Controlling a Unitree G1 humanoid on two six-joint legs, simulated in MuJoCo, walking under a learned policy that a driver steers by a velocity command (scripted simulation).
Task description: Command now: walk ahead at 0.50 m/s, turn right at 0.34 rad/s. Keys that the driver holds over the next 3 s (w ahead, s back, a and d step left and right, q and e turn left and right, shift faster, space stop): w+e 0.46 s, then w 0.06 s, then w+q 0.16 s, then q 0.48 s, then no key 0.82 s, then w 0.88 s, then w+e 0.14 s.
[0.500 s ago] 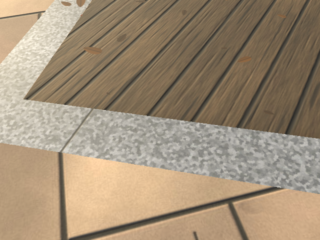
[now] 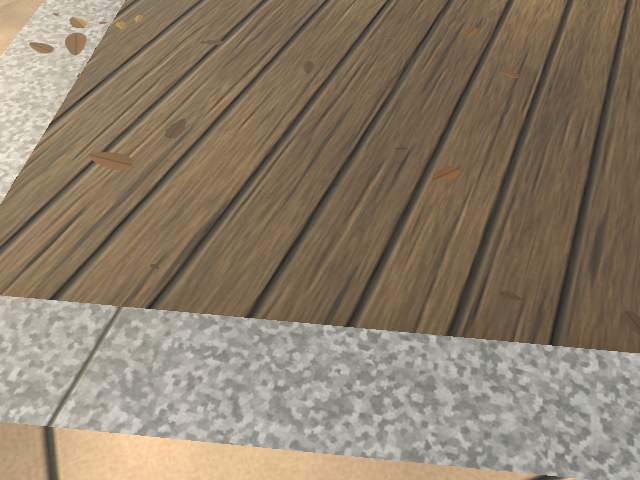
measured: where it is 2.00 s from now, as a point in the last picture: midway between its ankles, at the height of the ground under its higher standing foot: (384, 452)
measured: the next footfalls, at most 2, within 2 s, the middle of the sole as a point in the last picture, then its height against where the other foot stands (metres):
right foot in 0.34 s outside the picture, level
left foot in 0.86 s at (339, 410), level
